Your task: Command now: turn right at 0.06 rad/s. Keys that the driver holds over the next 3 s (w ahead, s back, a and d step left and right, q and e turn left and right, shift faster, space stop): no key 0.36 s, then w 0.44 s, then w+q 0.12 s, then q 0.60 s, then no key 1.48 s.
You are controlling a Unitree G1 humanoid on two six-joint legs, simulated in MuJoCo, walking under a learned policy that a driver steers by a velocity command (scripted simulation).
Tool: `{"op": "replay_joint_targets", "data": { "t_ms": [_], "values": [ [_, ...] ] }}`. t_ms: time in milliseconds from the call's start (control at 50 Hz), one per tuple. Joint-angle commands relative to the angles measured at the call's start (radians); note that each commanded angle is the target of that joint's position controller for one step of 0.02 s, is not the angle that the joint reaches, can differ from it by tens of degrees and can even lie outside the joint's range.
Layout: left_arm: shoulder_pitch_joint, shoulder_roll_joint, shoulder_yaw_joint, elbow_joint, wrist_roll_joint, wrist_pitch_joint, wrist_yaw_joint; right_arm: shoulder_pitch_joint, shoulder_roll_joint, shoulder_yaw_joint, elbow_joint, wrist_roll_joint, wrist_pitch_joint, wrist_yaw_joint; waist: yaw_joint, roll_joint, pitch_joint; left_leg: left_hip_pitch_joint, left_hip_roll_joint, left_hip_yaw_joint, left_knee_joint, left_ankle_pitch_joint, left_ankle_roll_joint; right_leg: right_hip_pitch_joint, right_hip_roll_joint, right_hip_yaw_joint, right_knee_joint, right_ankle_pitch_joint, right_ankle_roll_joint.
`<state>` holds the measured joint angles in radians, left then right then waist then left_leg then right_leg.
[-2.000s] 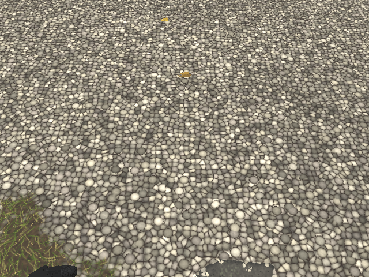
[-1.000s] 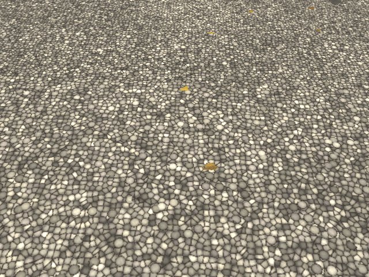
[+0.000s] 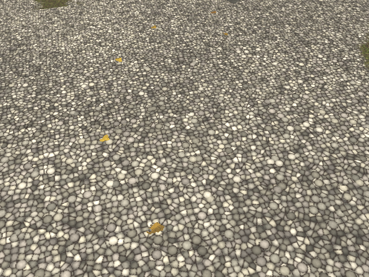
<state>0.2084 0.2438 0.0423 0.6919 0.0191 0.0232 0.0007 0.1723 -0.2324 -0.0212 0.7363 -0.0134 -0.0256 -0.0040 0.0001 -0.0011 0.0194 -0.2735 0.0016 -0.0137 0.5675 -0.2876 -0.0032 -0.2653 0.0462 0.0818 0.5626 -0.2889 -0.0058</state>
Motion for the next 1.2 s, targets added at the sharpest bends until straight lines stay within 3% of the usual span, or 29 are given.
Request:
{"op": "replay_joint_targets", "data": {
  "t_ms": [20, 360, 380, 420, 440, 480, 540, 580, 600, 620, 640, 660, 680, 720, 740, 780, 860, 900, 940, 980, 1020, 1040, 1060, 1080, 1100, 1120, 1140, 1180, 1200],
  "values": [
    [-0.025, 0.091, 0.026, -0.068, -0.003, -0.022, 0.004, -0.014, -0.115, -0.032, -0.066, 0.002, -0.009, -0.003, -0.01, -0.017, -0.069, 0.058, 0.059, -0.06, -0.068, 0.179, 0.037, 0.003, -0.069, 0.07, -0.08, 0.185, -0.031],
    [-0.006, 0.068, 0.029, -0.041, -0.006, -0.022, 0.025, -0.011, -0.094, -0.034, -0.016, 0.005, -0.009, -0.006, -0.002, 0.001, -0.038, 0.042, 0.045, -0.058, -0.091, 0.144, 0.027, 0.035, -0.068, 0.062, -0.082, 0.182, -0.02],
    [0.011, 0.058, 0.027, -0.031, -0.005, -0.021, 0.026, 0.005, -0.085, -0.032, -0.004, 0.003, -0.007, -0.007, -0.002, 0.001, -0.058, 0.047, 0.037, -0.05, -0.1, 0.057, 0.028, 0.044, -0.058, 0.052, -0.089, 0.098, -0.021],
    [0.027, 0.073, 0.034, -0.021, -0.014, -0.018, 0.03, 0.019, -0.108, -0.04, 0.008, 0.013, -0.003, -0.011, -0.002, 0.013, -0.009, 0.002, 0.018, -0.049, -0.105, -0.228, 0.056, -0.013, -0.026, 0.027, -0.076, -0.198, -0.043],
    [0.033, 0.076, 0.035, -0.023, -0.019, -0.024, 0.031, 0.028, -0.115, -0.043, 0.01, 0.019, -0.005, -0.015, -0.004, 0.022, 0.036, -0.03, 0.029, -0.075, -0.121, -0.354, 0.078, -0.065, -0.024, 0.025, -0.072, -0.315, -0.055],
    [0.029, 0.06, 0.03, -0.033, -0.032, -0.054, 0.028, 0.069, -0.123, -0.045, 0.015, 0.03, -0.024, -0.018, -0.018, 0.049, 0.095, -0.032, 0.088, -0.176, -0.169, -0.476, 0.133, -0.155, -0.029, 0.018, -0.027, -0.357, -0.068],
    [-0.01, 0.025, 0.026, -0.049, -0.046, -0.107, 0.011, 0.129, -0.177, -0.061, 0.038, 0.031, -0.043, -0.013, -0.028, 0.165, 0.093, 0.051, 0.272, -0.463, -0.316, -0.523, 0.246, -0.228, -0.017, -0.079, 0.144, -0.152, -0.056],
    [0.014, 0.03, 0.028, -0.041, -0.046, -0.122, 0.001, 0.091, -0.179, -0.06, 0.028, 0.037, -0.04, -0.006, 0.0, 0.167, 0.095, -0.015, 0.275, -0.448, -0.316, -0.415, 0.243, -0.123, -0.032, -0.076, 0.066, -0.135, -0.084],
    [0.079, 0.031, 0.032, -0.014, -0.043, -0.126, -0.003, 0.037, -0.164, -0.054, 0.012, 0.041, -0.036, -0.001, 0.04, 0.161, 0.075, -0.086, 0.225, -0.354, -0.283, -0.338, 0.202, 0.025, -0.03, -0.078, -0.032, -0.104, -0.1],
    [0.171, 0.062, 0.046, 0.022, -0.041, -0.127, -0.004, -0.022, -0.13, -0.043, -0.008, 0.042, -0.034, 0.001, 0.084, 0.116, 0.052, -0.172, 0.149, -0.24, -0.185, -0.229, 0.144, 0.17, -0.056, -0.013, -0.1, -0.067, -0.114],
    [0.276, 0.146, 0.071, 0.055, -0.039, -0.129, -0.003, -0.072, -0.071, -0.026, -0.043, 0.041, -0.049, 0.0, 0.106, -0.088, 0.036, -0.306, 0.004, -0.038, 0.085, -0.095, 0.059, 0.298, -0.171, 0.223, -0.206, -0.149, -0.173],
    [0.348, 0.22, 0.093, 0.06, -0.035, -0.13, -0.013, -0.085, -0.1, -0.032, -0.071, 0.042, -0.073, -0.004, 0.134, -0.28, 0.019, -0.491, -0.047, 0.014, 0.347, -0.143, 0.021, 0.438, -0.356, 0.549, -0.328, -0.055, -0.284],
    [0.352, 0.167, 0.075, 0.06, -0.021, -0.132, -0.012, -0.081, -0.15, -0.049, -0.067, 0.048, -0.083, -0.003, 0.118, -0.207, 0.035, -0.628, -0.018, -0.049, 0.53, -0.274, 0.03, 0.487, -0.401, 0.595, -0.316, 0.062, -0.321],
    [0.305, 0.119, 0.056, 0.045, -0.016, -0.128, -0.01, -0.039, -0.122, -0.042, -0.045, 0.053, -0.086, 0.01, 0.073, -0.076, 0.023, -0.704, 0.048, -0.059, 0.628, -0.152, 0.067, 0.513, -0.364, 0.429, -0.299, 0.171, -0.276],
    [0.283, 0.102, 0.046, 0.047, -0.02, -0.121, -0.011, -0.056, -0.112, -0.041, -0.046, 0.045, -0.085, 0.018, 0.062, -0.051, 0.037, -0.706, 0.076, -0.051, 0.596, -0.091, 0.07, 0.488, -0.342, 0.352, -0.318, 0.253, -0.249],
    [0.273, 0.07, 0.032, 0.056, -0.023, -0.103, -0.008, -0.079, -0.078, -0.033, -0.051, 0.039, -0.078, 0.037, 0.053, -0.081, 0.041, -0.626, 0.093, -0.009, 0.498, -0.005, 0.054, 0.406, -0.283, 0.219, -0.365, 0.343, -0.207],
    [0.255, 0.126, 0.04, 0.062, -0.025, -0.096, 0.014, -0.188, -0.028, -0.007, -0.084, 0.035, -0.074, 0.059, 0.07, -0.082, 0.068, -0.437, 0.057, 0.058, 0.187, 0.23, 0.014, 0.228, -0.212, 0.024, -0.429, 0.34, -0.173],
    [0.269, 0.161, 0.048, 0.076, -0.026, -0.106, 0.016, -0.226, -0.051, -0.01, -0.102, 0.04, -0.068, 0.062, 0.074, -0.104, 0.074, -0.333, 0.037, 0.064, 0.089, 0.304, 0.02, 0.187, -0.234, -0.004, -0.461, 0.305, -0.166],
    [0.255, 0.166, 0.05, 0.092, -0.033, -0.111, 0.014, -0.24, -0.084, -0.018, -0.118, 0.044, -0.063, 0.064, 0.057, -0.106, 0.095, -0.31, 0.032, 0.043, 0.036, 0.313, 0.049, 0.22, -0.264, -0.035, -0.443, 0.379, -0.15],
    [0.226, 0.176, 0.054, 0.093, -0.03, -0.104, 0.019, -0.2, -0.121, -0.035, -0.12, 0.032, -0.065, 0.068, 0.018, -0.113, 0.046, -0.227, -0.012, 0.062, 0.009, 0.291, 0.086, 0.276, -0.265, -0.087, -0.319, 0.712, -0.111],
    [0.184, 0.19, 0.057, 0.071, -0.021, -0.086, 0.033, 0.021, -0.187, -0.075, -0.061, 0.026, -0.061, 0.064, -0.093, -0.111, -0.104, 0.042, -0.085, 0.098, -0.012, 0.314, 0.123, 0.254, -0.211, -0.148, -0.009, 0.94, -0.049],
    [0.186, 0.186, 0.053, 0.048, -0.015, -0.086, 0.04, 0.128, -0.232, -0.093, -0.043, 0.023, -0.054, 0.05, -0.139, -0.053, -0.17, 0.273, -0.025, 0.002, -0.018, 0.451, 0.152, 0.075, -0.167, -0.164, 0.234, 0.772, 0.001],
    [0.302, 0.062, 0.016, 0.014, 0.03, -0.096, 0.033, 0.165, -0.336, -0.103, -0.053, 0.008, -0.047, 0.037, -0.043, 0.278, -0.308, 0.599, 0.264, -0.39, 0.04, 0.827, 0.297, -0.253, -0.003, -0.165, 0.666, -0.199, 0.067],
    [0.372, 0.082, 0.002, 0.029, 0.002, -0.114, 0.018, 0.163, -0.301, -0.09, -0.086, 0.004, -0.047, 0.039, -0.056, 0.275, -0.544, 0.691, 0.4, -0.764, -0.132, 0.656, 0.443, -0.351, 0.049, 0.035, 0.91, -0.382, 0.074],
    [0.26, 0.164, 0.025, 0.017, -0.036, -0.118, 0.012, 0.103, -0.253, -0.087, -0.102, 0.006, -0.04, 0.037, -0.079, 0.14, -0.426, 0.571, 0.33, -0.646, -0.17, 0.519, 0.386, -0.405, -0.013, 0.066, 0.932, -0.295, 0.058],
    [0.168, 0.174, 0.024, -0.014, -0.04, -0.116, 0.018, 0.043, -0.21, -0.076, -0.105, 0.022, -0.034, 0.033, -0.061, 0.053, -0.274, 0.41, 0.275, -0.516, -0.188, 0.44, 0.335, -0.436, -0.051, 0.031, 0.865, -0.212, 0.048],
    [0.125, 0.176, 0.027, -0.018, -0.025, -0.106, 0.03, -0.002, -0.193, -0.068, -0.113, 0.027, -0.03, 0.029, -0.03, -0.019, -0.177, 0.243, 0.236, -0.441, -0.215, 0.447, 0.307, -0.414, -0.085, 0.017, 0.81, -0.161, 0.053],
    [0.135, 0.181, 0.036, -0.037, -0.01, -0.076, 0.043, -0.042, -0.197, -0.071, -0.126, 0.003, -0.024, 0.025, 0.029, 0.022, -0.122, 0.017, 0.185, -0.375, -0.268, 0.442, 0.295, -0.29, -0.111, 0.023, 0.716, -0.117, 0.052],
    [0.148, 0.162, 0.033, -0.037, -0.006, -0.065, 0.047, -0.052, -0.196, -0.073, -0.125, -0.001, -0.024, 0.026, 0.044, 0.046, -0.115, -0.047, 0.17, -0.346, -0.277, 0.472, 0.299, -0.259, -0.108, 0.013, 0.676, -0.114, 0.056]
  ]
}}
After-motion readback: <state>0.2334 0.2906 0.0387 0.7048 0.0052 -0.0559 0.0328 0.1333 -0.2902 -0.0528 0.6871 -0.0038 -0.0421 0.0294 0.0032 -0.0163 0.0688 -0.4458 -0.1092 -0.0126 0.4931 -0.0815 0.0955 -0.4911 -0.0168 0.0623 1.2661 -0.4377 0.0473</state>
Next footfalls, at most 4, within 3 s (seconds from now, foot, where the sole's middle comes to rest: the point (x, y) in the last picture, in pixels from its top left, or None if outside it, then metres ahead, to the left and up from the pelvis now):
1.04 left None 0.41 0.13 -0.77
1.54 right None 0.48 -0.06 -0.77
1.88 left None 0.33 0.16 -0.77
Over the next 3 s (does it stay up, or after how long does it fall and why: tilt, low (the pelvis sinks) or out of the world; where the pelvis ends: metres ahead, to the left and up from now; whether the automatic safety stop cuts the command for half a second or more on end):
stays up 0.36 0.05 0.01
